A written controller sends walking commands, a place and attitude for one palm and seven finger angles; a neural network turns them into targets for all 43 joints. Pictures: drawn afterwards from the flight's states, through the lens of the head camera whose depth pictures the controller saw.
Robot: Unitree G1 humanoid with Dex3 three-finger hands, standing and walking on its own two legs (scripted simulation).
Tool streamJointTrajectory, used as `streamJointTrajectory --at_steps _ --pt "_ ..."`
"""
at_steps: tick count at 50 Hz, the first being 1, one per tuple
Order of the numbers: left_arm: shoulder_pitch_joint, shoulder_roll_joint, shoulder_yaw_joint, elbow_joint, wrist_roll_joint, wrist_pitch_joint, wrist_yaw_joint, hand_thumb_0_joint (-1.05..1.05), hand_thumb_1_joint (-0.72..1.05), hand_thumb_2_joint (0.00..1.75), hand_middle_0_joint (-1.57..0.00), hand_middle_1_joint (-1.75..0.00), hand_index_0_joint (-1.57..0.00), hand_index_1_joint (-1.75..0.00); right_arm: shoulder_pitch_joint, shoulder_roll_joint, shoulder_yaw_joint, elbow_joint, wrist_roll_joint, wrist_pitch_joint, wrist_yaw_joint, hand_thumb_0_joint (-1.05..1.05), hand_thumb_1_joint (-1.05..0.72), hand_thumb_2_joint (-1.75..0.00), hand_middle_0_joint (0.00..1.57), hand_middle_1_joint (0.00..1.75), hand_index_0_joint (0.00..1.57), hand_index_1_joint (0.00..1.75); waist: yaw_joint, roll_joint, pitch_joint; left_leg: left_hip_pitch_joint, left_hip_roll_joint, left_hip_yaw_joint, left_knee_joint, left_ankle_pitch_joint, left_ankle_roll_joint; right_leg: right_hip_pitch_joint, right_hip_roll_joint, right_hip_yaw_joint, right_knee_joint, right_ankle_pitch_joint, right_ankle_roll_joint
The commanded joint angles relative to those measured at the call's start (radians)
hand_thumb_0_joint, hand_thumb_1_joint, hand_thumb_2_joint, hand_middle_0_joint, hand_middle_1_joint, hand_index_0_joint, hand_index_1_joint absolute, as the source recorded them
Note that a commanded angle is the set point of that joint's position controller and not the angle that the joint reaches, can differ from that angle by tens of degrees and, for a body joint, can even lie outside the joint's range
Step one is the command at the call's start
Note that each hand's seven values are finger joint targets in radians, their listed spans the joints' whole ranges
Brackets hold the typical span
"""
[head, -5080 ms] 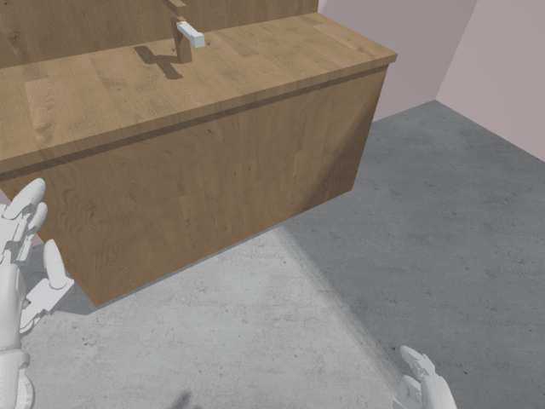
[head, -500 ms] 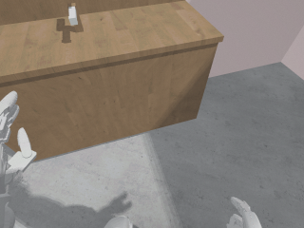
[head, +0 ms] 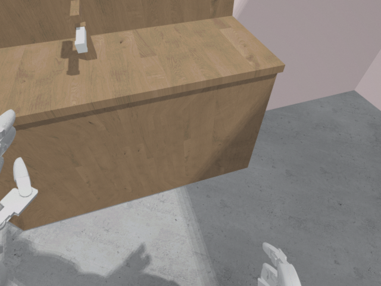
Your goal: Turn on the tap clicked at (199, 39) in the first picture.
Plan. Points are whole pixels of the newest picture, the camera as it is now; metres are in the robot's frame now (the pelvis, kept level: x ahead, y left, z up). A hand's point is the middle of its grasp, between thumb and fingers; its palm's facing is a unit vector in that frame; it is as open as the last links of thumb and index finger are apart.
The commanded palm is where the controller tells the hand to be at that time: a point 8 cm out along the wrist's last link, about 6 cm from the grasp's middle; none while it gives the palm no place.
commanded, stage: take the last steps up to it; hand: left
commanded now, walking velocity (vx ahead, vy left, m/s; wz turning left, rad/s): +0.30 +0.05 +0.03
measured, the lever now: (81, 46) +0.73 +0.39 +0.13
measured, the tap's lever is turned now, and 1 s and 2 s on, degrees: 0 0 0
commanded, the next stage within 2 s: come to a stop and stand still in 1.44 s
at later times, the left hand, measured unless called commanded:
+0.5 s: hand (69, 129) +0.32 +0.23 +0.19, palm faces +0.41 -0.81 -0.42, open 7.4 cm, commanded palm +0.27 +0.27 +0.19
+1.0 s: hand (89, 100) +0.41 +0.23 +0.18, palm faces +0.44 -0.81 -0.39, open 7.4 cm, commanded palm +0.36 +0.27 +0.19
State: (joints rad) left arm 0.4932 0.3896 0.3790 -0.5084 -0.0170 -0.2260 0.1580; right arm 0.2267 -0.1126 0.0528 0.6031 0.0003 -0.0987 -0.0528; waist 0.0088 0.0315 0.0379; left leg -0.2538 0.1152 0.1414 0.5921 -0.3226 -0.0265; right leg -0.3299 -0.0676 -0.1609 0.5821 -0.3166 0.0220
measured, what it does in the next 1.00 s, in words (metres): walks ahead: left foot, then right foot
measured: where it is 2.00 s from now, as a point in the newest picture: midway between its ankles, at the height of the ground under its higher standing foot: (201, 270)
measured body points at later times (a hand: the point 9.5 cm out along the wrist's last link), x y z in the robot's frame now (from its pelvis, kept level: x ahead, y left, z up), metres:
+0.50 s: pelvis +0.10 +0.00 +0.01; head +0.13 +0.00 +0.46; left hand +0.30 +0.27 +0.21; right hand +0.27 -0.22 -0.08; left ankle +0.11 +0.13 -0.73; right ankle +0.12 -0.11 -0.69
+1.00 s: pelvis +0.20 -0.01 +0.00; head +0.23 +0.00 +0.44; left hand +0.38 +0.27 +0.20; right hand +0.37 -0.27 -0.08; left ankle +0.25 +0.10 -0.73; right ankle +0.17 -0.11 -0.72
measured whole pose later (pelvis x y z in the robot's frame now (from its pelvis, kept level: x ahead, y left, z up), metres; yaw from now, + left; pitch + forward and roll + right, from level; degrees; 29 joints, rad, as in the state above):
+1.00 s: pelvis +0.20 -0.01 +0.00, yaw +1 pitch -1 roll +1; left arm 0.46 0.38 0.37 -0.56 -0.02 -0.23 0.18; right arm 0.21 -0.24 -0.04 0.59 0.00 -0.06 -0.08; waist 0.01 -0.05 0.08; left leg -0.32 0.05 0.16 0.56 -0.21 0.03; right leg -0.26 -0.08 -0.12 0.74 -0.44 -0.01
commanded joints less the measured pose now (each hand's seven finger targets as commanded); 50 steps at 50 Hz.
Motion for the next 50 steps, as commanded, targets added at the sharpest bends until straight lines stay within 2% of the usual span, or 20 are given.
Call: streamJointTrajectory --at_steps 1,3,7,12,13,15,16,18,21,27,28,29,30,31,36,45,47,48,49,50 --pt "-0.143 0.18 0.116 -0.124 -0.004 -0.027 0.025 0.0 0.9 0.9 -0.2 -0.3 -0.2 -0.3 -0.13 -0.16 -0.079 -0.139 0.007 -0.036 -0.02 0.0 -0.9 -0.9 0.2 0.3 0.2 0.3 0.02 -0.337 -0.113 -0.432 -0.087 -0.027 0.492 -0.268 0.028 0.322 -0.354 0.657 -0.324 0.012 -0.215" --pt "-0.176 0.182 0.115 -0.162 -0.013 -0.041 0.019 0.0 0.9 0.9 -0.2 -0.3 -0.2 -0.3 -0.123 -0.182 -0.089 -0.11 0.008 -0.039 -0.009 0.0 -0.9 -0.9 0.2 0.3 0.2 0.3 0.003 -0.279 -0.081 -0.464 -0.024 -0.147 0.628 -0.174 0.011 0.277 -0.375 0.631 -0.347 -0.065 -0.251" --pt "-0.124 0.159 0.115 -0.242 -0.003 -0.066 0.024 0.0 0.9 0.9 -0.2 -0.3 -0.2 -0.3 -0.149 -0.165 -0.074 -0.112 0.002 -0.012 -0.017 0.0 -0.9 -0.9 0.2 0.3 0.2 0.3 -0.003 -0.152 -0.117 -0.251 0.003 -0.085 0.314 -0.089 0.014 0.179 -0.271 0.234 -0.25 0.272 -0.183" --pt "-0.062 0.137 0.11 -0.289 -0.013 -0.063 0.046 0.0 0.9 0.9 -0.2 -0.3 -0.2 -0.3 -0.098 -0.17 -0.098 -0.148 -0.005 -0.022 -0.03 0.0 -0.9 -0.9 0.2 0.3 0.2 0.3 -0.005 -0.072 -0.175 0.059 -0.081 0.046 -0.129 0.128 0.021 0.173 -0.157 0.141 -0.094 0.157 -0.113" --pt "-0.078 0.139 0.108 -0.292 -0.013 -0.069 0.045 0.0 0.9 0.9 -0.2 -0.3 -0.2 -0.3 -0.084 -0.194 -0.111 -0.153 -0.001 -0.022 -0.036 0.0 -0.9 -0.9 0.2 0.3 0.2 0.3 -0.015 0.02 -0.176 0.146 -0.035 -0.017 -0.166 0.137 0.041 0.105 -0.124 0.122 0.012 0.11 -0.082" --pt "-0.107 0.129 0.097 -0.256 -0.014 -0.084 0.039 0.0 0.9 0.9 -0.2 -0.3 -0.2 -0.3 -0.076 -0.22 -0.12 -0.162 0.007 -0.022 -0.032 0.0 -0.9 -0.9 0.2 0.3 0.2 0.3 -0.024 0.311 -0.157 0.244 0.266 -0.485 -0.302 0.181 0.207 -0.201 0.037 0.052 0.393 -0.311 -0.015" --pt "-0.111 0.164 0.116 -0.231 -0.008 -0.088 0.031 0.0 0.9 0.9 -0.2 -0.3 -0.2 -0.3 -0.096 -0.202 -0.109 -0.151 -0.003 -0.037 -0.034 0.0 -0.9 -0.9 0.2 0.3 0.2 0.3 -0.025 0.332 -0.125 0.233 0.312 -0.585 -0.329 0.171 0.256 -0.285 0.016 0.115 0.52 -0.303 -0.021" --pt "-0.111 0.146 0.098 -0.228 -0.005 -0.087 0.02 0.0 0.9 0.9 -0.2 -0.3 -0.2 -0.3 -0.087 -0.203 -0.113 -0.128 0.007 -0.046 -0.024 0.0 -0.9 -0.9 0.2 0.3 0.2 0.3 -0.025 0.184 -0.1 0.235 0.284 -0.466 -0.275 0.296 0.269 -0.359 -0.025 0.143 0.533 -0.222 -0.011" --pt "-0.04 0.115 0.085 -0.264 -0.011 -0.075 0.01 0.0 0.9 0.9 -0.2 -0.3 -0.2 -0.3 -0.075 -0.206 -0.115 -0.128 0.012 -0.055 -0.012 0.0 -0.9 -0.9 0.2 0.3 0.2 0.3 -0.01 0.197 -0.138 0.18 0.192 -0.222 -0.252 0.357 0.206 -0.228 -0.016 0.064 0.34 -0.109 -0.002" --pt "-0.049 0.125 0.096 -0.175 -0.01 -0.038 0.018 0.0 0.9 0.9 -0.2 -0.3 -0.2 -0.3 -0.101 -0.196 -0.096 -0.139 0.011 -0.036 -0.024 0.0 -0.9 -0.9 0.2 0.3 0.2 0.3 -0.005 0.128 -0.135 -0.039 0.129 -0.083 -0.096 0.113 0.117 0.17 0.042 -0.031 -0.078 0.034 -0.004" --pt "-0.067 0.138 0.101 -0.156 -0.005 -0.035 0.02 0.0 0.9 0.9 -0.2 -0.3 -0.2 -0.3 -0.098 -0.185 -0.096 -0.135 0.012 -0.029 -0.025 0.0 -0.9 -0.9 0.2 0.3 0.2 0.3 0.0 0.014 -0.143 -0.124 0.077 -0.033 0.064 0.016 0.091 0.248 -0.025 0.075 -0.146 0.02 -0.037" --pt "-0.089 0.179 0.123 -0.154 0.001 -0.032 0.026 0.0 0.9 0.9 -0.2 -0.3 -0.2 -0.3 -0.09 -0.16 -0.091 -0.141 0.011 -0.02 -0.023 0.0 -0.9 -0.9 0.2 0.3 0.2 0.3 -0.004 -0.251 -0.154 -0.323 -0.043 0.03 0.329 -0.139 0.046 0.349 -0.23 0.428 -0.247 0.022 -0.134" --pt "-0.123 0.207 0.158 -0.145 -0.016 -0.026 0.028 0.0 0.9 0.9 -0.2 -0.3 -0.2 -0.3 -0.129 -0.175 -0.087 -0.149 0.005 -0.03 -0.02 0.0 -0.9 -0.9 0.2 0.3 0.2 0.3 0.019 -0.341 -0.121 -0.435 -0.079 -0.064 0.53 -0.242 0.027 0.312 -0.363 0.648 -0.335 -0.003 -0.205" --pt "-0.156 0.194 0.139 -0.152 -0.022 -0.03 0.019 0.0 0.9 0.9 -0.2 -0.3 -0.2 -0.3 -0.127 -0.194 -0.099 -0.126 0.005 -0.029 -0.011 0.0 -0.9 -0.9 0.2 0.3 0.2 0.3 0.004 -0.288 -0.105 -0.448 -0.052 -0.142 0.625 -0.2 0.017 0.265 -0.369 0.664 -0.365 -0.122 -0.212" --pt "-0.097 0.148 0.109 -0.191 -0.011 -0.064 0.009 0.0 0.9 0.9 -0.2 -0.3 -0.2 -0.3 -0.137 -0.175 -0.082 -0.101 0.007 -0.003 -0.014 0.0 -0.9 -0.9 0.2 0.3 0.2 0.3 -0.014 -0.13 -0.112 -0.375 -0.001 -0.111 0.487 -0.025 -0.003 0.23 -0.274 0.249 -0.282 0.303 -0.173" --pt "-0.087 0.145 0.102 -0.26 -0.012 -0.048 0.043 0.0 0.9 0.9 -0.2 -0.3 -0.2 -0.3 -0.087 -0.185 -0.104 -0.157 -0.001 -0.016 -0.025 0.0 -0.9 -0.9 0.2 0.3 0.2 0.3 0.005 -0.125 -0.144 0.0 -0.076 0.046 -0.096 0.115 0.029 0.186 -0.198 0.178 -0.174 0.149 -0.13" --pt "-0.129 0.135 0.08 -0.277 -0.009 -0.057 0.04 0.0 0.9 0.9 -0.2 -0.3 -0.2 -0.3 -0.073 -0.219 -0.118 -0.164 0.007 -0.018 -0.036 0.0 -0.9 -0.9 0.2 0.3 0.2 0.3 -0.016 0.061 -0.148 0.172 0.023 -0.102 -0.197 0.124 0.081 0.044 -0.116 0.122 0.056 0.076 -0.071" --pt "-0.152 0.133 0.081 -0.291 -0.009 -0.065 0.041 0.0 0.9 0.9 -0.2 -0.3 -0.2 -0.3 -0.075 -0.238 -0.124 -0.169 0.011 -0.018 -0.033 0.0 -0.9 -0.9 0.2 0.3 0.2 0.3 -0.017 0.246 -0.171 0.295 0.192 -0.35 -0.227 0.247 0.165 -0.134 -0.008 0.047 0.267 -0.103 -0.022" --pt "-0.125 0.149 0.093 -0.212 -0.007 -0.074 0.035 0.0 0.9 0.9 -0.2 -0.3 -0.2 -0.3 -0.081 -0.209 -0.108 -0.16 0.004 -0.021 -0.032 0.0 -0.9 -0.9 0.2 0.3 0.2 0.3 -0.022 0.284 -0.16 0.262 0.295 -0.527 -0.317 0.198 0.243 -0.221 0.029 0.077 0.461 -0.31 -0.021" --pt "-0.137 0.181 0.111 -0.202 -0.002 -0.071 0.029 0.0 0.9 0.9 -0.2 -0.3 -0.2 -0.3 -0.096 -0.199 -0.1 -0.153 -0.002 -0.025 -0.032 0.0 -0.9 -0.9 0.2 0.3 0.2 0.3 -0.021 0.259 -0.126 0.203 0.318 -0.56 -0.336 0.138 0.278 -0.267 -0.001 0.132 0.554 -0.282 -0.021"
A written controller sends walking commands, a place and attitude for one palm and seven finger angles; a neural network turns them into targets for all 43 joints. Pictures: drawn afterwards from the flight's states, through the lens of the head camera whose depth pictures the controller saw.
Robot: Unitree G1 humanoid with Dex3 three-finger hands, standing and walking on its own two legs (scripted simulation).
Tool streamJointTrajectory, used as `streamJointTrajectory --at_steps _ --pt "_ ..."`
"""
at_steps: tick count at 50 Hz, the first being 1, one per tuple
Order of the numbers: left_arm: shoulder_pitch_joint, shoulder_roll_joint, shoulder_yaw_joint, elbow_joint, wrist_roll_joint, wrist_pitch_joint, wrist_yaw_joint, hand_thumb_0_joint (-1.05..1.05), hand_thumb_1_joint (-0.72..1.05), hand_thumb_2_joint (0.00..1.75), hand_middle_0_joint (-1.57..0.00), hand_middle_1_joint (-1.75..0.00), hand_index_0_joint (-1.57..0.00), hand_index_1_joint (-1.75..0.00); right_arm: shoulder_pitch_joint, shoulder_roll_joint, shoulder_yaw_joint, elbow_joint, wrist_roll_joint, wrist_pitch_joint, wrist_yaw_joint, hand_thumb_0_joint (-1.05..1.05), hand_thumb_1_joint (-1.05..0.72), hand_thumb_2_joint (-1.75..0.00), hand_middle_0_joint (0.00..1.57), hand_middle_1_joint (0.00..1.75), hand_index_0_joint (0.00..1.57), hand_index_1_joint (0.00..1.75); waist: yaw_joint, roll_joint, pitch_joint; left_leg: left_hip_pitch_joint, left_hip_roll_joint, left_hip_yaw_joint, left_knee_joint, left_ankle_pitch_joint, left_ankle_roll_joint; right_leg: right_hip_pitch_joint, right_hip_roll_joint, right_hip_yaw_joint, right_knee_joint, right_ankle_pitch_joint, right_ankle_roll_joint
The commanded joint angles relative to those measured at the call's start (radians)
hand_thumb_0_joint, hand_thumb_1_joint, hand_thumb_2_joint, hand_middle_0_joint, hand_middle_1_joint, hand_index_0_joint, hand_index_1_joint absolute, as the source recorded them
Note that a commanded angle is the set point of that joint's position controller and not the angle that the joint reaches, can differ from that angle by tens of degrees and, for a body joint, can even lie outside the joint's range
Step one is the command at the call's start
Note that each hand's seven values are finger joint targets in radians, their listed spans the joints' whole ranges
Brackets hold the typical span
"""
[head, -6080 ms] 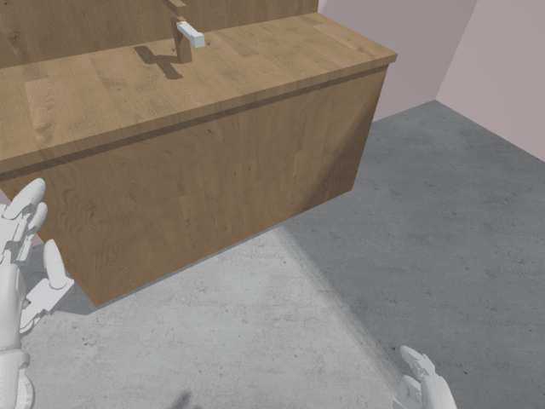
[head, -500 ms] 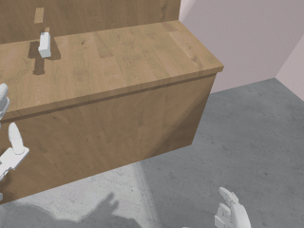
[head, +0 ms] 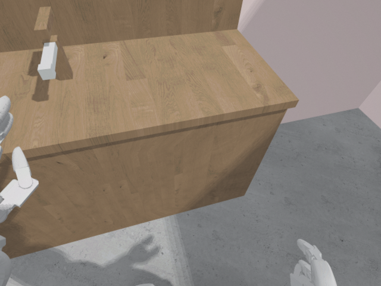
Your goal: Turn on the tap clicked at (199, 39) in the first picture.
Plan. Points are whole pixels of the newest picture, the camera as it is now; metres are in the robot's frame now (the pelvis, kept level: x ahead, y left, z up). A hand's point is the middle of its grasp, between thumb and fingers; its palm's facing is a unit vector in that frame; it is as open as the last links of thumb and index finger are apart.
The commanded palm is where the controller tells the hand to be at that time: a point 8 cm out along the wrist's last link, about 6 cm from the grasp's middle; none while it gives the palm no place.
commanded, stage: take the last steps up to it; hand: left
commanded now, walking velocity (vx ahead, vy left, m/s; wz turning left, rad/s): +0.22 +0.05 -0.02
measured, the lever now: (47, 71) +0.53 +0.39 +0.13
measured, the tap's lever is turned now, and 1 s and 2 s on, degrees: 0 0 0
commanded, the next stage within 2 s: come to a stop and stand still in 0.44 s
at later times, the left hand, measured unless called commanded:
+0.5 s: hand (80, 142) +0.29 +0.21 +0.18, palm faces +0.39 -0.82 -0.42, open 7.4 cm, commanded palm +0.23 +0.25 +0.19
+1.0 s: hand (84, 142) +0.29 +0.20 +0.18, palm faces +0.37 -0.82 -0.44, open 7.4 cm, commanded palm +0.24 +0.24 +0.19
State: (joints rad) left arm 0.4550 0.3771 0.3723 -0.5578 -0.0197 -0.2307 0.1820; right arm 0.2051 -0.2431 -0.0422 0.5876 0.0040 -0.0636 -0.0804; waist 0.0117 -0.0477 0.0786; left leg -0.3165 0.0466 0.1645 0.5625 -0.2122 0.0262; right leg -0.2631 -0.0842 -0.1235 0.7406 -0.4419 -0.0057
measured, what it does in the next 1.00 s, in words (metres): steps on the spot: right foot, then left foot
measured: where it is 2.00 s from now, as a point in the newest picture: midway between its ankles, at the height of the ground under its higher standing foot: outside the picture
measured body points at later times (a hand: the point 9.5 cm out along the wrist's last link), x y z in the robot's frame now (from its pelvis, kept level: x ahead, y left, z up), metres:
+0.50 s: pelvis +0.07 -0.03 +0.01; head +0.11 -0.03 +0.46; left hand +0.27 +0.25 +0.20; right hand +0.23 -0.27 -0.09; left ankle +0.09 +0.10 -0.68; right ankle +0.09 -0.12 -0.73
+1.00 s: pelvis +0.08 -0.03 +0.01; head +0.10 -0.04 +0.46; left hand +0.27 +0.24 +0.20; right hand +0.26 -0.22 -0.08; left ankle +0.13 +0.10 -0.72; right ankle +0.10 -0.12 -0.73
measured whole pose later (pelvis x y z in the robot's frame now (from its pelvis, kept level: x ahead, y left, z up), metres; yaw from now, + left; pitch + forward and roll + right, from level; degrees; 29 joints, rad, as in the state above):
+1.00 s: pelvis +0.08 -0.03 +0.01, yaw -1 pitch -2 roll -1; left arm 0.48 0.37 0.35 -0.52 -0.04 -0.16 0.14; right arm 0.17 -0.14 0.07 0.57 0.00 -0.08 -0.03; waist 0.01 0.04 0.08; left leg -0.31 0.10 0.11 0.54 -0.22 -0.02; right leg -0.23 0.02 -0.13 0.50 -0.23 -0.05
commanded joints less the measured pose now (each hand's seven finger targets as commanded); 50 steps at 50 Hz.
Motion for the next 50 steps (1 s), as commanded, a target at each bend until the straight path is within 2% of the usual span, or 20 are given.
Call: streamJointTrajectory --at_steps 1,4,11,12,13,14,15,16,19,21,25,28,29,30,32,37,44,47,48,50 --pt "-0.106 0.203 0.128 -0.189 -0.004 -0.074 0.0 0.0 0.9 0.9 -0.2 -0.3 -0.2 -0.3 -0.07 -0.063 -0.011 -0.127 0.001 -0.066 -0.005 0.0 -0.9 -0.9 0.2 0.3 0.2 0.3 -0.019 0.276 -0.168 0.289 0.365 -0.537 -0.266 0.099 0.23 -0.372 -0.004 0.112 0.392 -0.121 0.012" --pt "-0.011 0.13 0.087 -0.232 -0.008 -0.066 -0.012 0.0 0.9 0.9 -0.2 -0.3 -0.2 -0.3 -0.06 -0.073 -0.016 -0.116 0.009 -0.076 0.013 0.0 -0.9 -0.9 0.2 0.3 0.2 0.3 -0.01 0.253 -0.185 0.227 0.274 -0.276 -0.237 0.208 0.173 -0.305 -0.006 0.054 0.274 -0.002 0.027" --pt "-0.025 0.132 0.098 -0.132 -0.012 -0.035 -0.006 0.0 0.9 0.9 -0.2 -0.3 -0.2 -0.3 -0.07 -0.065 0.005 -0.12 0.007 -0.073 -0.001 0.0 -0.9 -0.9 0.2 0.3 0.2 0.3 -0.01 0.218 -0.179 0.08 0.202 -0.111 -0.131 0.045 0.069 0.037 0.067 -0.076 -0.206 0.144 0.036" --pt "-0.048 0.137 0.095 -0.113 -0.008 -0.032 -0.006 0.0 0.9 0.9 -0.2 -0.3 -0.2 -0.3 -0.082 -0.061 0.006 -0.118 0.008 -0.065 -0.003 0.0 -0.9 -0.9 0.2 0.3 0.2 0.3 -0.009 0.168 -0.167 0.02 0.183 -0.094 -0.062 -0.028 0.048 0.106 0.043 -0.041 -0.272 0.174 0.025" --pt "-0.068 0.152 0.1 -0.088 0.0 -0.029 -0.004 0.0 0.9 0.9 -0.2 -0.3 -0.2 -0.3 -0.07 -0.05 0.008 -0.115 0.006 -0.056 -0.003 0.0 -0.9 -0.9 0.2 0.3 0.2 0.3 -0.014 0.033 -0.168 -0.071 0.12 -0.052 0.086 -0.135 0.019 0.162 -0.054 0.111 -0.334 0.195 -0.021" --pt "-0.079 0.189 0.118 -0.081 -0.001 -0.025 0.001 0.0 0.9 0.9 -0.2 -0.3 -0.2 -0.3 -0.077 -0.024 0.018 -0.124 0.004 -0.051 -0.001 0.0 -0.9 -0.9 0.2 0.3 0.2 0.3 -0.014 -0.176 -0.164 -0.223 0.007 -0.002 0.28 -0.273 -0.023 0.218 -0.237 0.421 -0.416 0.282 -0.107" --pt "-0.097 0.193 0.133 -0.064 -0.016 -0.018 -0.003 0.0 0.9 0.9 -0.2 -0.3 -0.2 -0.3 -0.097 -0.042 0.011 -0.121 0.002 -0.06 0.005 0.0 -0.9 -0.9 0.2 0.3 0.2 0.3 0.013 -0.262 -0.162 -0.29 -0.014 -0.076 0.467 -0.351 -0.036 0.205 -0.329 0.558 -0.473 0.271 -0.162" --pt "-0.121 0.195 0.123 -0.097 -0.021 -0.017 -0.003 0.0 0.9 0.9 -0.2 -0.3 -0.2 -0.3 -0.101 -0.056 0.004 -0.111 0.006 -0.054 0.014 0.0 -0.9 -0.9 0.2 0.3 0.2 0.3 0.0 -0.245 -0.165 -0.326 -0.005 -0.139 0.583 -0.323 -0.043 0.22 -0.348 0.589 -0.477 0.273 -0.181" --pt "-0.046 0.17 0.124 -0.12 -0.008 -0.044 -0.003 0.0 0.9 0.9 -0.2 -0.3 -0.2 -0.3 -0.114 -0.033 0.031 -0.088 0.0 -0.038 0.016 0.0 -0.9 -0.9 0.2 0.3 0.2 0.3 -0.007 -0.066 -0.163 -0.301 0.034 -0.149 0.568 -0.204 -0.057 0.2 -0.277 0.292 -0.398 0.581 -0.156" --pt "-0.044 0.164 0.116 -0.174 -0.009 -0.056 -0.001 0.0 0.9 0.9 -0.2 -0.3 -0.2 -0.3 -0.126 -0.032 0.024 -0.102 0.0 -0.033 0.01 0.0 -0.9 -0.9 0.2 0.3 0.2 0.3 -0.013 -0.074 -0.178 -0.198 0.033 -0.109 0.382 -0.178 -0.053 0.166 -0.247 0.186 -0.381 0.664 -0.131" --pt "0.027 0.16 0.131 -0.206 -0.01 -0.054 0.01 0.0 0.9 0.9 -0.2 -0.3 -0.2 -0.3 -0.101 -0.037 0.009 -0.133 -0.008 -0.035 0.012 0.0 -0.9 -0.9 0.2 0.3 0.2 0.3 0.015 -0.088 -0.21 -0.085 -0.008 -0.024 0.112 -0.106 -0.039 0.183 -0.217 0.159 -0.365 0.534 -0.127" --pt "0.01 0.155 0.118 -0.223 -0.015 -0.045 0.015 0.0 0.9 0.9 -0.2 -0.3 -0.2 -0.3 -0.074 -0.051 -0.004 -0.144 -0.005 -0.033 0.002 0.0 -0.9 -0.9 0.2 0.3 0.2 0.3 -0.007 -0.028 -0.208 0.095 -0.017 -0.02 -0.095 0.036 -0.038 0.121 -0.166 0.125 -0.285 0.411 -0.075" --pt "-0.009 0.16 0.119 -0.23 -0.015 -0.049 0.015 0.0 0.9 0.9 -0.2 -0.3 -0.2 -0.3 -0.07 -0.063 -0.011 -0.149 -0.002 -0.031 -0.004 0.0 -0.9 -0.9 0.2 0.3 0.2 0.3 -0.01 0.041 -0.207 0.161 0.029 -0.058 -0.146 0.093 -0.026 0.083 -0.128 0.107 -0.221 0.387 -0.043" --pt "-0.025 0.162 0.115 -0.236 -0.016 -0.05 0.012 0.0 0.9 0.9 -0.2 -0.3 -0.2 -0.3 -0.074 -0.086 -0.017 -0.16 0.002 -0.03 -0.007 0.0 -0.9 -0.9 0.2 0.3 0.2 0.3 -0.003 0.168 -0.207 0.2 0.149 -0.2 -0.165 0.239 0.02 0.006 -0.051 0.074 -0.142 0.284 -0.001" --pt "-0.039 0.171 0.112 -0.229 -0.012 -0.063 0.0 0.0 0.9 0.9 -0.2 -0.3 -0.2 -0.3 -0.061 -0.067 -0.003 -0.155 -0.009 -0.04 -0.004 0.0 -0.9 -0.9 0.2 0.3 0.2 0.3 -0.009 0.361 -0.198 0.252 0.306 -0.414 -0.237 0.541 0.104 -0.145 0.039 0.051 0.073 -0.11 0.03" --pt "-0.007 0.133 0.068 -0.258 -0.008 -0.045 -0.012 0.0 0.9 0.9 -0.2 -0.3 -0.2 -0.3 -0.041 -0.078 -0.007 -0.143 -0.01 -0.079 0.035 0.0 -0.9 -0.9 0.2 0.3 0.2 0.3 -0.014 0.274 -0.24 0.329 0.252 -0.237 -0.16 0.734 0.058 -0.113 0.062 0.049 -0.006 0.02 0.028" --pt "0.004 0.136 0.087 -0.187 -0.026 -0.002 -0.018 0.0 0.9 0.9 -0.2 -0.3 -0.2 -0.3 -0.057 -0.069 0.016 -0.152 -0.007 -0.076 0.034 0.0 -0.9 -0.9 0.2 0.3 0.2 0.3 -0.014 0.242 -0.196 0.152 0.242 -0.177 -0.185 0.358 0.034 0.08 0.074 0.022 -0.277 0.152 0.037" --pt "-0.031 0.154 0.102 -0.166 -0.026 0.004 -0.017 0.0 0.9 0.9 -0.2 -0.3 -0.2 -0.3 -0.077 -0.048 0.029 -0.161 -0.002 -0.064 0.026 0.0 -0.9 -0.9 0.2 0.3 0.2 0.3 -0.017 0.095 -0.207 0.02 0.14 -0.112 -0.089 0.064 -0.029 0.188 -0.014 0.124 -0.353 0.431 0.011" --pt "-0.02 0.149 0.098 -0.138 -0.036 0.014 -0.021 0.0 0.9 0.9 -0.2 -0.3 -0.2 -0.3 -0.067 -0.035 0.029 -0.157 0.004 -0.062 0.025 0.0 -0.9 -0.9 0.2 0.3 0.2 0.3 -0.015 -0.032 -0.21 0.025 0.072 -0.077 -0.023 -0.058 -0.053 0.125 -0.075 0.208 -0.379 0.432 -0.019" --pt "-0.017 0.152 0.09 -0.13 -0.046 0.031 -0.019 0.0 0.9 0.9 -0.2 -0.3 -0.2 -0.3 -0.071 -0.031 0.029 -0.145 0.005 -0.052 0.022 0.0 -0.9 -0.9 0.2 0.3 0.2 0.3 -0.01 -0.125 -0.164 0.002 0.002 -0.11 0.142 -0.18 -0.057 0.024 -0.18 0.327 -0.457 0.365 -0.088"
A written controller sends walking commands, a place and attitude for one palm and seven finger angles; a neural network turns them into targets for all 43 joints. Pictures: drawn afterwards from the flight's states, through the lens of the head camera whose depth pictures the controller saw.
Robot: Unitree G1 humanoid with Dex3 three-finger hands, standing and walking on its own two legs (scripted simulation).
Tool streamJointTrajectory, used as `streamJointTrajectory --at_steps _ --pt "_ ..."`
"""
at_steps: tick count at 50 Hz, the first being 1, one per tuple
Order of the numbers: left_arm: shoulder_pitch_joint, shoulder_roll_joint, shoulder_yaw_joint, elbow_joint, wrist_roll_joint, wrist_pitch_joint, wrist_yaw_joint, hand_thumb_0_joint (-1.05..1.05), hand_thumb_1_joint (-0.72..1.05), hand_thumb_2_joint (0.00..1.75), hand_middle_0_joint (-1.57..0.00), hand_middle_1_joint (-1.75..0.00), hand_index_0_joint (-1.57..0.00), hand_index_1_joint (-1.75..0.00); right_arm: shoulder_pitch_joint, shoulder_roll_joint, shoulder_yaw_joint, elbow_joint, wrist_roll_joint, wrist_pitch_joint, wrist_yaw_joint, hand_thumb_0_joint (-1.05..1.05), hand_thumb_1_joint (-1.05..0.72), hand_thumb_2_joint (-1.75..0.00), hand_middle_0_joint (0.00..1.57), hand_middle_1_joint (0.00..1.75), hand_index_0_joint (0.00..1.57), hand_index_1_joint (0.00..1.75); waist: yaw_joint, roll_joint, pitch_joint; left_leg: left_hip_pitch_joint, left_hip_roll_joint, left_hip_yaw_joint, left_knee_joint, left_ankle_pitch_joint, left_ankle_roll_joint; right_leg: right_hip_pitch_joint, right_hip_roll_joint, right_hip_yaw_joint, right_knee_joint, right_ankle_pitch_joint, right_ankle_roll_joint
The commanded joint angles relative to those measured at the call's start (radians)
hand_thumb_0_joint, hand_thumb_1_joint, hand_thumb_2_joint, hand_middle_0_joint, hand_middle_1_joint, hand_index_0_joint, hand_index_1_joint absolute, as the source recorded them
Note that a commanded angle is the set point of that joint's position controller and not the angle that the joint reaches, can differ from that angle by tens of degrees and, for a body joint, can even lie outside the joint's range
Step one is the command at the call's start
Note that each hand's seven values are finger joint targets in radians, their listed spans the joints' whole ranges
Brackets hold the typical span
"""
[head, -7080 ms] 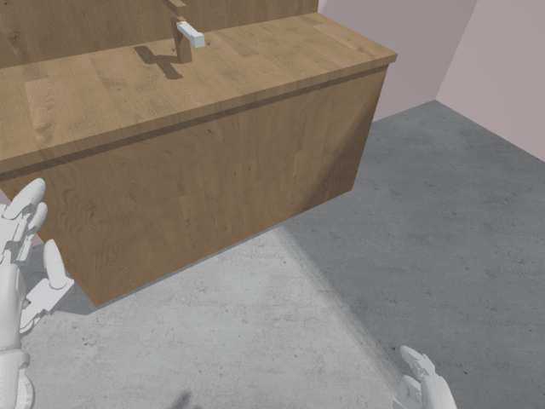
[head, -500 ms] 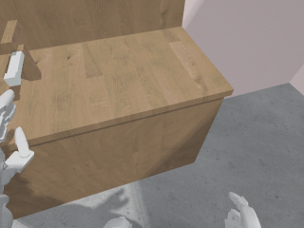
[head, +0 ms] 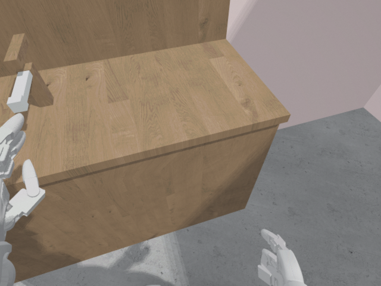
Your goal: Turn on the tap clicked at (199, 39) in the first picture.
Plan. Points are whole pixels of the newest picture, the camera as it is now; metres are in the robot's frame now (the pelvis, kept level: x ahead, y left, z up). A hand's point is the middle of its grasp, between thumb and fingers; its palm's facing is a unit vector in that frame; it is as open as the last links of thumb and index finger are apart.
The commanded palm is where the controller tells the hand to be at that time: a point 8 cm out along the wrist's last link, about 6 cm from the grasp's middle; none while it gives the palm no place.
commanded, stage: come to a stop and stand still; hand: left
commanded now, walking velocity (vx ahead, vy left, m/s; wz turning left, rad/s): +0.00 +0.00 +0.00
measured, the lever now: (18, 104) +0.45 +0.43 +0.13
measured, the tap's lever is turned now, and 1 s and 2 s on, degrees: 0 0 0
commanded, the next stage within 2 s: look again from close up in 0.88 s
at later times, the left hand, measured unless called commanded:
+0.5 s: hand (31, 231) +0.16 +0.23 +0.17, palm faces +0.42 -0.83 -0.37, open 7.4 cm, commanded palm +0.11 +0.27 +0.18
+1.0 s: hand (12, 229) +0.16 +0.26 +0.16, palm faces +0.42 -0.80 -0.43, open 7.4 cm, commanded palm +0.11 +0.29 +0.18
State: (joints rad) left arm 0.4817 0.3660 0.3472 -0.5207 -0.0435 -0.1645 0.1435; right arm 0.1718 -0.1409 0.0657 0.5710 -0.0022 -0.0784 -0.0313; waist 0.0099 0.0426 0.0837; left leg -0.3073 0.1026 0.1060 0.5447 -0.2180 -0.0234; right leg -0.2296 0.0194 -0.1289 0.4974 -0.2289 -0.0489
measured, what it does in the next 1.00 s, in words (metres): shifts its weight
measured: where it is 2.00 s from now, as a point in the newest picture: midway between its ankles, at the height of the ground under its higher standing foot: outside the picture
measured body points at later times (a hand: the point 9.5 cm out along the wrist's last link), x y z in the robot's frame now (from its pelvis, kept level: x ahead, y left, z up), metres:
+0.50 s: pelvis -0.05 -0.01 +0.00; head -0.05 -0.01 +0.45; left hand +0.13 +0.27 +0.19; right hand +0.11 -0.24 -0.09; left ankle -0.01 +0.11 -0.73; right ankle +0.02 -0.08 -0.73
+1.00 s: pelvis -0.05 +0.01 +0.00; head -0.05 +0.01 +0.45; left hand +0.13 +0.30 +0.19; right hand +0.11 -0.21 -0.09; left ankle -0.01 +0.11 -0.73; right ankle +0.02 -0.08 -0.73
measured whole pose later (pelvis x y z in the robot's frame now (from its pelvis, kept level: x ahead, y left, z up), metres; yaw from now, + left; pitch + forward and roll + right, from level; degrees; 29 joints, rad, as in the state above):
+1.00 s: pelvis -0.05 +0.01 +0.00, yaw +0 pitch -2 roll -1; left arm 0.42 0.36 0.33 -0.44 0.03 -0.17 0.14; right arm 0.25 -0.19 0.03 0.61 -0.01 -0.09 -0.07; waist 0.03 0.00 0.05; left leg -0.27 0.01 0.05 0.52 -0.21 0.02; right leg -0.28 0.01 -0.11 0.45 -0.13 -0.04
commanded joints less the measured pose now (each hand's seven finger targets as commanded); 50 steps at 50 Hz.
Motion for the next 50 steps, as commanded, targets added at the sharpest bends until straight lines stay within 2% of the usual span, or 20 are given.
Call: streamJointTrajectory --at_steps 1,5,9,11,12,13,15,17,19,23,25,26,27,30,32,36,43,48,49,50 --pt "-0.058 0.174 0.122 -0.185 -0.019 -0.032 0.026 0.0 0.9 0.9 -0.2 -0.3 -0.2 -0.3 -0.056 -0.13 -0.073 -0.123 0.011 -0.032 -0.03 0.0 -0.9 -0.9 0.2 0.3 0.2 0.3 -0.008 -0.181 -0.167 -0.039 -0.059 -0.077 0.2 -0.192 -0.006 0.007 -0.301 0.351 -0.21 0.191 -0.067" --pt "-0.065 0.16 0.115 -0.167 -0.006 -0.043 0.034 0.0 0.9 0.9 -0.2 -0.3 -0.2 -0.3 -0.073 -0.132 -0.065 -0.107 0.007 -0.028 -0.045 0.0 -0.9 -0.9 0.2 0.3 0.2 0.3 0.001 -0.179 -0.17 -0.053 -0.07 -0.087 0.168 -0.171 0.003 0.068 -0.272 0.259 -0.172 0.227 -0.061" --pt "-0.049 0.163 0.111 -0.194 -0.002 -0.056 0.039 0.0 0.9 0.9 -0.2 -0.3 -0.2 -0.3 -0.048 -0.158 -0.08 -0.11 0.006 -0.022 -0.051 0.0 -0.9 -0.9 0.2 0.3 0.2 0.3 -0.002 -0.078 -0.192 0.077 -0.048 -0.084 -0.082 0.008 0.019 0.08 -0.225 0.227 -0.138 0.134 -0.011" --pt "-0.046 0.175 0.109 -0.221 -0.001 -0.064 0.037 0.0 0.9 0.9 -0.2 -0.3 -0.2 -0.3 -0.055 -0.178 -0.095 -0.121 0.01 -0.023 -0.058 0.0 -0.9 -0.9 0.2 0.3 0.2 0.3 0.007 0.015 -0.177 0.113 0.03 -0.141 -0.138 0.085 0.038 0.032 -0.166 0.209 -0.131 0.0 0.026" --pt "-0.04 0.162 0.104 -0.224 0.003 -0.07 0.037 0.0 0.9 0.9 -0.2 -0.3 -0.2 -0.3 -0.065 -0.17 -0.078 -0.124 0.002 -0.024 -0.058 0.0 -0.9 -0.9 0.2 0.3 0.2 0.3 0.006 0.117 -0.154 0.062 0.064 -0.188 -0.191 0.066 0.054 0.035 -0.125 0.171 -0.102 -0.026 0.042" --pt "-0.062 0.153 0.088 -0.225 0.01 -0.075 0.037 0.0 0.9 0.9 -0.2 -0.3 -0.2 -0.3 -0.071 -0.176 -0.071 -0.125 0.0 -0.024 -0.057 0.0 -0.9 -0.9 0.2 0.3 0.2 0.3 0.005 0.163 -0.122 -0.046 0.091 -0.228 -0.241 0.007 0.066 0.086 -0.097 0.139 -0.06 -0.046 0.054" --pt "-0.091 0.142 0.074 -0.186 0.021 -0.08 0.036 0.0 0.9 0.9 -0.2 -0.3 -0.2 -0.3 -0.064 -0.181 -0.077 -0.122 0.004 -0.032 -0.055 0.0 -0.9 -0.9 0.2 0.3 0.2 0.3 0.009 0.116 -0.1 -0.154 0.09 -0.216 -0.256 -0.129 0.068 0.145 -0.091 0.139 -0.034 -0.053 0.056" --pt "-0.108 0.146 0.079 -0.187 0.024 -0.086 0.036 0.0 0.9 0.9 -0.2 -0.3 -0.2 -0.3 -0.049 -0.182 -0.083 -0.12 0.003 -0.044 -0.056 0.0 -0.9 -0.9 0.2 0.3 0.2 0.3 0.006 0.081 -0.116 -0.137 0.06 -0.186 -0.234 -0.18 0.058 0.139 -0.098 0.156 -0.068 -0.049 0.054" --pt "-0.091 0.132 0.068 -0.147 0.023 -0.08 0.033 0.0 0.9 0.9 -0.2 -0.3 -0.2 -0.3 -0.037 -0.18 -0.085 -0.117 0.003 -0.049 -0.049 0.0 -0.9 -0.9 0.2 0.3 0.2 0.3 0.004 0.037 -0.109 -0.113 0.019 -0.144 -0.185 -0.233 0.045 0.084 -0.12 0.201 -0.143 -0.136 0.045" --pt "-0.105 0.149 0.071 -0.134 0.017 -0.062 0.036 0.0 0.9 0.9 -0.2 -0.3 -0.2 -0.3 -0.028 -0.167 -0.081 -0.104 -0.001 -0.045 -0.045 0.0 -0.9 -0.9 0.2 0.3 0.2 0.3 -0.006 -0.092 -0.119 0.005 -0.043 -0.098 -0.028 -0.182 0.031 -0.063 -0.207 0.306 -0.285 -0.322 0.011" --pt "-0.102 0.147 0.071 -0.126 0.014 -0.05 0.039 0.0 0.9 0.9 -0.2 -0.3 -0.2 -0.3 -0.027 -0.16 -0.078 -0.098 -0.003 -0.039 -0.043 0.0 -0.9 -0.9 0.2 0.3 0.2 0.3 -0.01 -0.123 -0.135 0.038 -0.054 -0.097 0.018 -0.145 0.031 -0.085 -0.232 0.316 -0.305 -0.339 -0.003" --pt "-0.104 0.153 0.077 -0.137 0.012 -0.046 0.042 0.0 0.9 0.9 -0.2 -0.3 -0.2 -0.3 -0.035 -0.162 -0.076 -0.097 -0.004 -0.037 -0.044 0.0 -0.9 -0.9 0.2 0.3 0.2 0.3 -0.011 -0.091 -0.141 0.048 -0.051 -0.105 0.003 -0.128 0.031 -0.08 -0.23 0.298 -0.293 -0.311 -0.006" --pt "-0.107 0.15 0.071 -0.145 0.012 -0.047 0.042 0.0 0.9 0.9 -0.2 -0.3 -0.2 -0.3 -0.036 -0.159 -0.072 -0.1 -0.004 -0.035 -0.043 0.0 -0.9 -0.9 0.2 0.3 0.2 0.3 -0.011 -0.099 -0.145 0.049 -0.045 -0.115 -0.026 -0.115 0.033 -0.066 -0.218 0.27 -0.272 -0.29 -0.003" --pt "-0.1 0.157 0.076 -0.161 0.013 -0.045 0.041 0.0 0.9 0.9 -0.2 -0.3 -0.2 -0.3 -0.042 -0.163 -0.069 -0.107 -0.004 -0.028 -0.047 0.0 -0.9 -0.9 0.2 0.3 0.2 0.3 -0.005 -0.06 -0.114 0.02 -0.027 -0.133 -0.095 -0.175 0.043 -0.068 -0.182 0.243 -0.262 -0.333 0.017" --pt "-0.122 0.158 0.073 -0.188 0.019 -0.051 0.04 0.0 0.9 0.9 -0.2 -0.3 -0.2 -0.3 -0.05 -0.164 -0.064 -0.113 -0.006 -0.03 -0.051 0.0 -0.9 -0.9 0.2 0.3 0.2 0.3 -0.004 0.013 -0.088 -0.023 -0.003 -0.163 -0.173 -0.225 0.048 -0.046 -0.143 0.211 -0.226 -0.318 0.028" --pt "-0.117 0.145 0.075 -0.162 0.023 -0.059 0.038 0.0 0.9 0.9 -0.2 -0.3 -0.2 -0.3 -0.044 -0.173 -0.069 -0.118 -0.004 -0.039 -0.052 0.0 -0.9 -0.9 0.2 0.3 0.2 0.3 -0.002 0.057 -0.1 -0.092 0.032 -0.196 -0.253 -0.234 0.052 0.064 -0.089 0.159 -0.142 -0.167 0.045" --pt "-0.093 0.13 0.068 -0.147 0.03 -0.07 0.034 0.0 0.9 0.9 -0.2 -0.3 -0.2 -0.3 -0.036 -0.174 -0.072 -0.112 0.0 -0.055 -0.046 0.0 -0.9 -0.9 0.2 0.3 0.2 0.3 0.004 0.023 -0.146 -0.114 0.034 -0.191 -0.247 -0.207 0.049 0.138 -0.084 0.152 -0.101 -0.063 0.049" --pt "-0.109 0.139 0.074 -0.148 0.031 -0.073 0.037 0.0 0.9 0.9 -0.2 -0.3 -0.2 -0.3 -0.036 -0.171 -0.075 -0.103 -0.004 -0.057 -0.046 0.0 -0.9 -0.9 0.2 0.3 0.2 0.3 0.002 -0.017 -0.117 -0.096 0.001 -0.158 -0.188 -0.23 0.041 0.061 -0.12 0.204 -0.174 -0.175 0.037" --pt "-1.174 0.962 0.645 -0.391 0.173 -0.17 0.022 0.0 0.9 0.9 -0.2 -0.3 -0.2 -0.3 0.087 -0.197 -0.097 -0.084 -0.033 -0.113 -0.039 0.0 -0.9 -0.9 0.2 0.3 0.2 0.3 0.007 -0.158 0.03 -0.092 -0.048 -0.084 0.011 -0.066 0.044 -0.158 -0.129 0.256 -0.258 -0.02 0.116" --pt "-0.614 0.36 0.249 0.201 0.068 -0.138 -0.031 0.0 0.9 0.9 -0.2 -0.3 -0.2 -0.3 0.031 -0.082 -0.059 -0.033 -0.007 -0.11 -0.04 0.0 -0.9 -0.9 0.2 0.3 0.2 0.3 0.002 -0.155 -0.254 0.061 -0.108 -0.115 0.016 -0.063 0.057 -0.069 -0.224 0.24 -0.212 -0.128 0.006"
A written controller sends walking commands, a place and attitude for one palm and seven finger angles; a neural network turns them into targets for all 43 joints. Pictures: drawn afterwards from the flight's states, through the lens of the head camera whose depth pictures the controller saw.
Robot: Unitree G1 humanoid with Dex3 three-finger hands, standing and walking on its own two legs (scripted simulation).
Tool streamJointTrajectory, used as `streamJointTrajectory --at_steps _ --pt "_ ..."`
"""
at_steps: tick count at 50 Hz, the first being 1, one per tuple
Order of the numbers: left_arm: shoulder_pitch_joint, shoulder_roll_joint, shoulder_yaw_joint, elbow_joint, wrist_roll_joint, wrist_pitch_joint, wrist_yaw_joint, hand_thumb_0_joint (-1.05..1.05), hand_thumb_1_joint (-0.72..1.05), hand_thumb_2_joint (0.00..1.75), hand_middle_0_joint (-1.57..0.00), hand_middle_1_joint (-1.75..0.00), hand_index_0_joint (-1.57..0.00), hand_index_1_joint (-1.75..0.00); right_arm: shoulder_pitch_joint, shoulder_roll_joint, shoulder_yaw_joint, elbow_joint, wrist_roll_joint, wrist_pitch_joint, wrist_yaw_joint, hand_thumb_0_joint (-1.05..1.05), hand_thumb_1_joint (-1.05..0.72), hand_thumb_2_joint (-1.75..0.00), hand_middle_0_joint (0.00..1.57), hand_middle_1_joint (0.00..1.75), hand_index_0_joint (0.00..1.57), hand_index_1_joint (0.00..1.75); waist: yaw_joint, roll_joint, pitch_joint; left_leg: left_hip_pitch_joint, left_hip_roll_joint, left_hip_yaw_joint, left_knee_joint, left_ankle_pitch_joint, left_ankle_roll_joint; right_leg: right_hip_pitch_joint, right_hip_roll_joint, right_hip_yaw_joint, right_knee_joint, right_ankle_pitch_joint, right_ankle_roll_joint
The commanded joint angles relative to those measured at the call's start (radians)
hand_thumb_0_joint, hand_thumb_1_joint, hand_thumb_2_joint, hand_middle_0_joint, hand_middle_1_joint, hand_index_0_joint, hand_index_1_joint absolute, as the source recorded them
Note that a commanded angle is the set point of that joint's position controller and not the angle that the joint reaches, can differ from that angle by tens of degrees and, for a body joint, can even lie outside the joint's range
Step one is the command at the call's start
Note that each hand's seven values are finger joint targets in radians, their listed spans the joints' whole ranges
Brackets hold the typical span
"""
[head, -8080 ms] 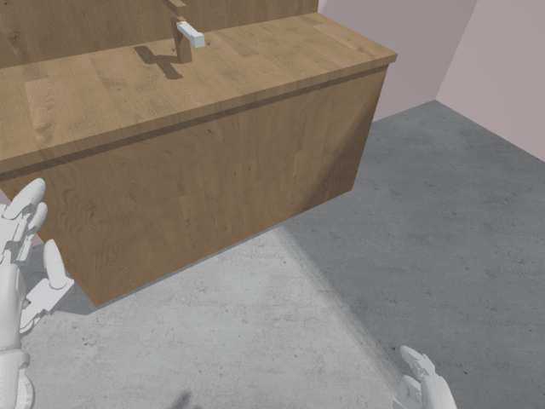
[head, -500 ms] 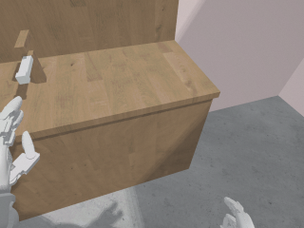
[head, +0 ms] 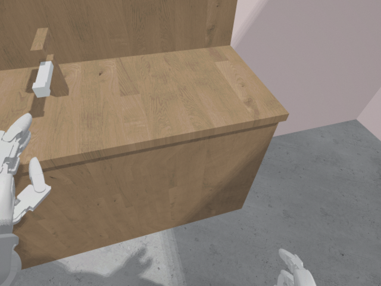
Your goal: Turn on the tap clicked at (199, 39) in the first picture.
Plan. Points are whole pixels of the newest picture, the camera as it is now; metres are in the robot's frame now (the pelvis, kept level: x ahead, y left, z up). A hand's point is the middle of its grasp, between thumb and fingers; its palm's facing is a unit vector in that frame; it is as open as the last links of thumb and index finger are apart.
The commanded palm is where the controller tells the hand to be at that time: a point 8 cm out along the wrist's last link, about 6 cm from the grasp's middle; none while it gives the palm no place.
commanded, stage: look again from close up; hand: left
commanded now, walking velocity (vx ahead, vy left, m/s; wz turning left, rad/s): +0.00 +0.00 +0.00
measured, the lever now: (41, 89) +0.50 +0.43 +0.12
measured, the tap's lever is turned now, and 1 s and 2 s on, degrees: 0 0 0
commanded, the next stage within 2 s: shuffle to correct the standing spot in 0.22 s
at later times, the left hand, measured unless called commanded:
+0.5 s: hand (43, 147) +0.29 +0.29 +0.16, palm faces +0.41 -0.85 -0.32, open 7.4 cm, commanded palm +0.23 +0.32 +0.18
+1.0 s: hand (34, 120) +0.35 +0.33 +0.17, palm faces +0.44 -0.84 -0.33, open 7.4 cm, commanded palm +0.28 +0.36 +0.18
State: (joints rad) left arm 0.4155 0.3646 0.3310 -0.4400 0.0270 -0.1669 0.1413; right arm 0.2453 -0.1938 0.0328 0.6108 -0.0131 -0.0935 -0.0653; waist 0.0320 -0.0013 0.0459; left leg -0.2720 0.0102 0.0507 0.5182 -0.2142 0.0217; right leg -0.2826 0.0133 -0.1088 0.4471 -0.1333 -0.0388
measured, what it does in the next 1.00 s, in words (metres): walks ahead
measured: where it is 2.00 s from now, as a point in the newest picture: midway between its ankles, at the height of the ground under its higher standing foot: outside the picture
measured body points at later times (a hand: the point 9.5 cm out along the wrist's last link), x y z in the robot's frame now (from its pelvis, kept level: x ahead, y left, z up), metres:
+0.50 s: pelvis +0.06 +0.04 +0.00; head +0.08 +0.06 +0.45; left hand +0.26 +0.33 +0.18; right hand +0.24 -0.18 -0.07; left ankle +0.04 +0.10 -0.74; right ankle +0.07 -0.09 -0.74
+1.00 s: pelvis +0.12 +0.08 -0.01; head +0.14 +0.11 +0.44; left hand +0.32 +0.38 +0.19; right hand +0.29 -0.14 -0.09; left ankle +0.11 +0.14 -0.74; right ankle +0.09 -0.04 -0.65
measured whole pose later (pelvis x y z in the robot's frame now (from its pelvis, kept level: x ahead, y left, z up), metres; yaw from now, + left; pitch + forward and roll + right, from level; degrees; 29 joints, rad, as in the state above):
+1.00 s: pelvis +0.12 +0.08 -0.01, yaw +0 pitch -2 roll -1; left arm 0.36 0.36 0.41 -0.50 -0.03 -0.23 0.12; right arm 0.20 -0.16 0.00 0.59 0.00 -0.10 0.01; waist 0.00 -0.05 0.09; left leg -0.23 -0.06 0.05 0.63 -0.35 0.10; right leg -0.46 -0.01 -0.02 1.20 -0.46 -0.01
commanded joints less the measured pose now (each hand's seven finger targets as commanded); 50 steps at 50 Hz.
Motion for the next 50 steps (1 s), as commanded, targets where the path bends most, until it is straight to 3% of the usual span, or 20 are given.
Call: streamJointTrajectory --at_steps 1,2,4,9,11,14,23,33,36,37,38,39,40,41,42,43,44,45,47,50 --pt "-0.338 0.19 0.189 0.16 -0.064 -0.106 -0.032 0.0 0.9 0.9 -0.2 -0.3 -0.2 -0.3 -0.088 -0.082 -0.059 -0.148 0.039 -0.107 0.006 0.0 -0.9 -0.9 0.2 0.3 0.2 0.3 0.013 0.097 -0.206 0.122 -0.001 -0.032 -0.029 -0.04 -0.008 -0.001 -0.171 0.316 -0.148 -0.227 -0.031" --pt "-0.324 0.148 0.095 0.062 -0.068 -0.136 -0.048 0.0 0.9 0.9 -0.2 -0.3 -0.2 -0.3 -0.069 -0.098 -0.056 -0.175 0.033 -0.112 0.016 0.0 -0.9 -0.9 0.2 0.3 0.2 0.3 0.013 0.136 -0.189 0.078 0.0 -0.012 -0.036 -0.112 -0.006 0.024 -0.17 0.299 -0.164 -0.264 0.005" --pt "-0.184 0.117 0.05 -0.035 -0.077 -0.148 -0.05 0.0 0.9 0.9 -0.2 -0.3 -0.2 -0.3 -0.082 -0.111 -0.052 -0.179 0.033 -0.114 0.045 0.0 -0.9 -0.9 0.2 0.3 0.2 0.3 0.024 0.094 -0.12 0.026 0.005 -0.033 -0.094 -0.173 0.002 0.044 -0.148 0.273 -0.187 -0.36 0.026" --pt "-0.086 0.182 0.129 -0.089 -0.07 -0.12 -0.034 0.0 0.9 0.9 -0.2 -0.3 -0.2 -0.3 -0.105 -0.123 -0.049 -0.206 0.033 -0.113 0.047 0.0 -0.9 -0.9 0.2 0.3 0.2 0.3 0.02 -0.092 -0.093 -0.051 0.048 -0.075 -0.198 -0.19 0.004 0.105 -0.064 0.17 -0.135 -0.315 0.034" --pt "-0.138 0.249 0.202 -0.138 -0.069 -0.121 -0.027 0.0 0.9 0.9 -0.2 -0.3 -0.2 -0.3 -0.117 -0.131 -0.048 -0.214 0.025 -0.11 0.04 0.0 -0.9 -0.9 0.2 0.3 0.2 0.3 0.013 -0.005 -0.088 -0.035 0.057 -0.086 -0.232 -0.156 0.002 0.106 -0.047 0.163 -0.109 -0.248 0.031" --pt "-0.175 0.193 0.168 -0.169 -0.064 -0.132 -0.031 0.0 0.9 0.9 -0.2 -0.3 -0.2 -0.3 -0.116 -0.12 -0.042 -0.22 0.018 -0.118 0.035 0.0 -0.9 -0.9 0.2 0.3 0.2 0.3 0.01 0.114 -0.103 -0.068 0.091 -0.114 -0.264 -0.154 0.017 0.177 -0.039 0.128 -0.024 -0.112 0.026" --pt "-0.12 0.125 0.099 -0.207 -0.066 -0.124 -0.024 0.0 0.9 0.9 -0.2 -0.3 -0.2 -0.3 -0.104 -0.138 -0.061 -0.201 0.004 -0.114 0.048 0.0 -0.9 -0.9 0.2 0.3 0.2 0.3 -0.014 0.083 -0.175 0.043 0.049 -0.091 -0.097 0.115 0.001 0.167 -0.059 0.108 0.034 0.062 -0.008" --pt "-0.072 0.174 0.159 -0.263 -0.082 -0.121 -0.023 0.0 0.9 0.9 -0.2 -0.3 -0.2 -0.3 -0.095 -0.135 -0.072 -0.218 0.02 -0.058 0.055 0.0 -0.9 -0.9 0.2 0.3 0.2 0.3 -0.02 0.091 -0.206 0.114 0.072 -0.086 0.074 0.582 -0.036 0.138 -0.051 0.045 0.172 0.14 -0.023" --pt "-0.059 0.189 0.172 -0.278 -0.09 -0.119 -0.015 0.0 0.9 0.9 -0.2 -0.3 -0.2 -0.3 -0.114 -0.137 -0.082 -0.225 0.031 -0.049 0.057 0.0 -0.9 -0.9 0.2 0.3 0.2 0.3 -0.003 -0.054 -0.23 -0.094 -0.003 -0.011 0.331 0.453 -0.051 0.315 -0.163 0.219 0.135 0.346 -0.119" --pt "-0.074 0.198 0.181 -0.295 -0.092 -0.126 -0.008 0.0 0.9 0.9 -0.2 -0.3 -0.2 -0.3 -0.115 -0.14 -0.087 -0.217 0.031 -0.048 0.061 0.0 -0.9 -0.9 0.2 0.3 0.2 0.3 0.006 -0.137 -0.226 -0.238 -0.04 0.002 0.433 0.251 -0.054 0.4 -0.252 0.32 0.11 0.388 -0.179" --pt "-0.081 0.194 0.185 -0.286 -0.091 -0.137 -0.003 0.0 0.9 0.9 -0.2 -0.3 -0.2 -0.3 -0.129 -0.132 -0.084 -0.212 0.032 -0.049 0.065 0.0 -0.9 -0.9 0.2 0.3 0.2 0.3 0.018 -0.171 -0.175 -0.354 -0.031 -0.034 0.473 -0.169 -0.033 0.42 -0.345 0.425 0.075 0.409 -0.226" --pt "-0.09 0.197 0.19 -0.284 -0.094 -0.147 0.001 0.0 0.9 0.9 -0.2 -0.3 -0.2 -0.3 -0.13 -0.131 -0.079 -0.199 0.032 -0.041 0.067 0.0 -0.9 -0.9 0.2 0.3 0.2 0.3 0.024 -0.152 -0.109 -0.371 0.048 -0.152 0.431 -0.396 0.003 0.338 -0.412 0.454 0.05 0.318 -0.201" --pt "-0.107 0.179 0.174 -0.288 -0.086 -0.142 0.002 0.0 0.9 0.9 -0.2 -0.3 -0.2 -0.3 -0.126 -0.122 -0.072 -0.189 0.027 -0.033 0.066 0.0 -0.9 -0.9 0.2 0.3 0.2 0.3 -0.002 -0.126 -0.074 -0.293 0.078 -0.155 0.31 -0.364 0.017 0.233 -0.377 0.386 0.069 0.206 -0.158" --pt "-0.145 0.172 0.16 -0.331 -0.082 -0.134 0.0 0.0 0.9 0.9 -0.2 -0.3 -0.2 -0.3 -0.119 -0.115 -0.068 -0.177 0.027 -0.03 0.061 0.0 -0.9 -0.9 0.2 0.3 0.2 0.3 -0.044 -0.01 -0.092 -0.09 0.042 -0.08 0.088 -0.181 0.015 0.106 -0.287 0.27 0.169 0.126 -0.1" --pt "-0.185 0.168 0.146 -0.361 -0.077 -0.138 -0.004 0.0 0.9 0.9 -0.2 -0.3 -0.2 -0.3 -0.108 -0.12 -0.07 -0.175 0.029 -0.033 0.053 0.0 -0.9 -0.9 0.2 0.3 0.2 0.3 -0.068 0.18 -0.124 0.108 -0.004 -0.074 -0.047 -0.002 0.013 -0.042 -0.128 0.093 0.327 -0.008 -0.032" --pt "-0.18 0.167 0.151 -0.368 -0.077 -0.147 -0.004 0.0 0.9 0.9 -0.2 -0.3 -0.2 -0.3 -0.113 -0.151 -0.091 -0.188 0.026 -0.049 0.05 0.0 -0.9 -0.9 0.2 0.3 0.2 0.3 -0.059 0.411 -0.146 0.256 0.168 -0.36 -0.148 0.163 0.087 -0.239 0.002 0.006 0.555 -0.274 0.042" --pt "-0.166 0.173 0.153 -0.319 -0.072 -0.147 -0.008 0.0 0.9 0.9 -0.2 -0.3 -0.2 -0.3 -0.115 -0.135 -0.093 -0.195 0.018 -0.057 0.057 0.0 -0.9 -0.9 0.2 0.3 0.2 0.3 -0.061 0.384 -0.14 0.281 0.251 -0.535 -0.218 0.252 0.133 -0.325 0.022 0.073 0.723 -0.461 0.03" --pt "-0.203 0.183 0.149 -0.326 -0.066 -0.142 -0.014 0.0 0.9 0.9 -0.2 -0.3 -0.2 -0.3 -0.109 -0.133 -0.097 -0.19 0.01 -0.061 0.064 0.0 -0.9 -0.9 0.2 0.3 0.2 0.3 -0.068 0.281 -0.115 0.281 0.27 -0.57 -0.213 0.329 0.128 -0.379 0.001 0.106 0.813 -0.433 0.022" --pt "-0.181 0.188 0.157 -0.316 -0.059 -0.146 -0.015 0.0 0.9 0.9 -0.2 -0.3 -0.2 -0.3 -0.105 -0.129 -0.099 -0.178 0.012 -0.068 0.065 0.0 -0.9 -0.9 0.2 0.3 0.2 0.3 -0.058 0.095 -0.118 0.332 0.261 -0.458 -0.146 0.471 0.149 -0.436 -0.034 0.118 0.848 -0.357 0.02" --pt "-0.06 0.144 0.132 -0.31 -0.061 -0.13 -0.029 0.0 0.9 0.9 -0.2 -0.3 -0.2 -0.3 -0.089 -0.134 -0.098 -0.176 0.022 -0.067 0.07 0.0 -0.9 -0.9 0.2 0.3 0.2 0.3 -0.043 0.131 -0.101 0.224 0.195 -0.289 -0.167 0.408 0.144 -0.382 -0.046 0.069 0.72 -0.234 0.027"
